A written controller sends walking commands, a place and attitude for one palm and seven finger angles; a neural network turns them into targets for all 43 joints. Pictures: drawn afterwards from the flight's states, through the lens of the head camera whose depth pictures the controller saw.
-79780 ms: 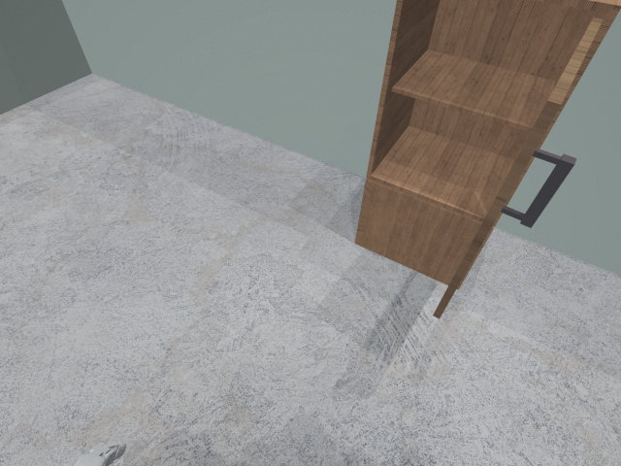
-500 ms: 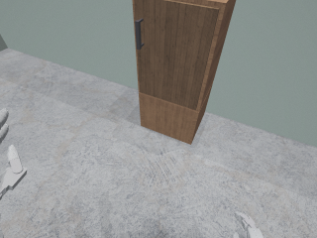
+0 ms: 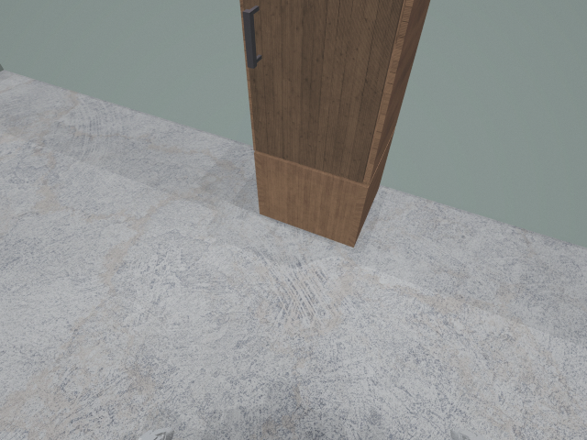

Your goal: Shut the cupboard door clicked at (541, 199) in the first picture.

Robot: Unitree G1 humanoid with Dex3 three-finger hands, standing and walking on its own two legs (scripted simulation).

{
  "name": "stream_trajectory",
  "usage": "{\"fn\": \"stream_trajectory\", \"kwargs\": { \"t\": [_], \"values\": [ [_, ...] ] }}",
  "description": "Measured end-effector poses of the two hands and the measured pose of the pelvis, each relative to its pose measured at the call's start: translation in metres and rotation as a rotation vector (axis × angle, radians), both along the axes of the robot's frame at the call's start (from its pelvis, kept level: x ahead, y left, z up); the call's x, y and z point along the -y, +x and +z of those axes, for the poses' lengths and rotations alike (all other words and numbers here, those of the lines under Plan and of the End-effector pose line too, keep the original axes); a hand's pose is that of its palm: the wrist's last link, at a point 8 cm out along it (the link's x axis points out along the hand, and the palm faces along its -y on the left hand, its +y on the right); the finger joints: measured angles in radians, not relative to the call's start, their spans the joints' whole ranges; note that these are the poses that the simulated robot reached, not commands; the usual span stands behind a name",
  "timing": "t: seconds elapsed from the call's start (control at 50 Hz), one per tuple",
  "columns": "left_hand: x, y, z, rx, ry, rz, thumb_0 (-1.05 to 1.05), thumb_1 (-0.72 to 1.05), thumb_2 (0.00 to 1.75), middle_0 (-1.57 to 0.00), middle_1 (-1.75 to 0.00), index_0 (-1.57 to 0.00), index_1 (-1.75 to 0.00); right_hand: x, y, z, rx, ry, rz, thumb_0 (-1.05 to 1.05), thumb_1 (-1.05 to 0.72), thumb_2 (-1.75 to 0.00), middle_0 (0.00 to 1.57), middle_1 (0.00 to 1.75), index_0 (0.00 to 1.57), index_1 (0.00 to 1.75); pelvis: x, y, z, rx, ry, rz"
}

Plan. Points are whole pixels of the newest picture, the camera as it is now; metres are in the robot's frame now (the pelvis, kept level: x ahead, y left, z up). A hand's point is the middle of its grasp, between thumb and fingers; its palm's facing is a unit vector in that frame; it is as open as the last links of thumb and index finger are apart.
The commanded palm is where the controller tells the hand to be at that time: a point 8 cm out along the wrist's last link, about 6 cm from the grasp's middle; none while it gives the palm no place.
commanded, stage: let the arm hang, fingers relaxed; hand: left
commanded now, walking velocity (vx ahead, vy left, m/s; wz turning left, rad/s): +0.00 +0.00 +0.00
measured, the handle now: (253, 37) +1.07 +0.14 +0.06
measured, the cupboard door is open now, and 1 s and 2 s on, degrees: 0 0 0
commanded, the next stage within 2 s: look to check the result in 0.82 s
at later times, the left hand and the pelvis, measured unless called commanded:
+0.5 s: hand out of the picture +0.00 +0.20 -0.16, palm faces +0.01 -0.96 -0.26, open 7.4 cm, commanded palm none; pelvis +0.01 +0.00 +0.01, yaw -1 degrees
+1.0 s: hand out of the picture +0.02 +0.18 -0.16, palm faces +0.00 -0.98 -0.20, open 7.4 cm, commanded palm none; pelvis +0.02 -0.01 +0.01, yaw -1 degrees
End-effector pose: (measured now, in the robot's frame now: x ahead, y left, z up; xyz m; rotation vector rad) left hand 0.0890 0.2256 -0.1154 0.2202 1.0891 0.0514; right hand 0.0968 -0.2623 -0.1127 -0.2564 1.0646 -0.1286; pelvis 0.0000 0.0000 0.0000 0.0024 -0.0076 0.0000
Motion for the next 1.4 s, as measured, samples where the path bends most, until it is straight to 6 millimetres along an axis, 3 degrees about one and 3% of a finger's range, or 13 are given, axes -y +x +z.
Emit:
{"fn": "stream_trajectory", "kwargs": {
  "t": [0.02, 0.06, 0.16, 0.24, 0.32, 0.48, 0.7, 0.86, 1.12, 1.4],
  "values": [
    [0.008, -0.015, -0.01, -0.052, -0.028, 0.02, 0.02, 0.91, 0.9, -0.2, -0.3, -0.2, -0.3, 0.001, -0.012, 0.0, -0.044, -0.007, -0.007, 0.01, -0.9, -0.9, 0.2, 0.3, 0.2, 0.3, 0.002, 0.0, 0.001, 0.001, -0.001, 0.002],
    [0.006, -0.036, -0.02, -0.106, -0.027, 0.087, 0.0, 0.97, 0.9, -0.2, -0.3, -0.21, -0.3, 0.001, -0.034, -0.001, -0.131, -0.017, -0.016, 0.01, -0.9, -0.9, 0.2, 0.3, 0.2, 0.3, 0.006, 0.0, 0.002, 0.002, -0.005, 0.009],
    [-0.003, -0.083, -0.025, -0.246, -0.01, 0.132, 0.0, 0.98, 0.9, -0.2, -0.3, -0.21, -0.3, -0.002, -0.077, -0.006, -0.274, -0.009, -0.06, 0.01, -0.9, -0.9, 0.2, 0.3, 0.2, 0.3, 0.01, 0.001, 0.006, 0.007, -0.017, 0.015],
    [-0.013, -0.109, -0.017, -0.322, 0.026, 0.154, 0.0, 0.95, 0.9, -0.2, -0.3, -0.2, -0.3, -0.008, -0.094, -0.013, -0.313, 0.02, -0.092, 0.01, -0.9, -0.9, 0.2, 0.3, 0.2, 0.3, 0.008, 0.002, 0.008, 0.014, -0.018, 0.01],
    [-0.021, -0.118, -0.01, -0.354, 0.061, 0.163, 0.01, 0.93, 0.9, -0.2, -0.3, -0.2, -0.3, -0.016, -0.1, -0.02, -0.319, 0.051, -0.112, 0.01, -0.9, -0.9, 0.2, 0.3, 0.2, 0.3, 0.006, 0.003, 0.01, 0.019, -0.015, 0.001],
    [-0.024, -0.097, -0.007, -0.306, 0.073, 0.154, 0.01, 0.92, 0.9, -0.19, -0.3, -0.2, -0.3, -0.026, -0.097, -0.025, -0.3, 0.084, -0.126, 0.0, -0.9, -0.9, 0.2, 0.3, 0.2, 0.3, 0.004, 0.006, 0.011, 0.028, -0.008, -0.012],
    [0.0, -0.061, -0.014, -0.238, 0.007, 0.114, 0.01, 0.91, 0.9, -0.19, -0.3, -0.2, -0.3, -0.027, -0.09, -0.02, -0.282, 0.075, -0.141, 0.0, -0.9, -0.9, 0.2, 0.3, 0.2, 0.3, 0.004, 0.011, 0.013, 0.027, -0.003, -0.019],
    [0.007, -0.062, -0.016, -0.267, -0.01, 0.118, 0.01, 0.91, 0.9, -0.2, -0.3, -0.2, -0.3, -0.026, -0.091, -0.018, -0.308, 0.069, -0.147, 0.0, -0.9, -0.9, 0.2, 0.3, 0.2, 0.3, 0.005, 0.016, 0.014, 0.02, -0.002, -0.018],
    [-0.005, -0.07, -0.011, -0.309, 0.033, 0.138, 0.01, 0.91, 0.9, -0.2, -0.3, -0.2, -0.3, -0.019, -0.075, -0.019, -0.3, 0.062, -0.139, 0.0, -0.9, -0.9, 0.2, 0.3, 0.2, 0.3, 0.008, 0.024, 0.015, 0.024, -0.003, -0.019],
    [-0.012, -0.046, -0.008, -0.261, 0.051, 0.124, 0.01, 0.91, 0.9, -0.2, -0.3, -0.2, -0.3, 0.002, -0.048, -0.012, -0.257, 0.024, -0.12, 0.0, -0.9, -0.9, 0.2, 0.3, 0.2, 0.3, 0.012, 0.03, 0.016, 0.024, -0.004, -0.015]
  ]
}}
